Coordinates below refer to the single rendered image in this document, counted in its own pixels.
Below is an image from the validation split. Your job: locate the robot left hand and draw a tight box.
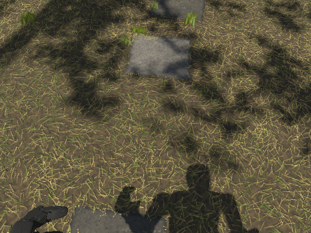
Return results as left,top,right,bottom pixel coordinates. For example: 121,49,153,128
10,205,68,233

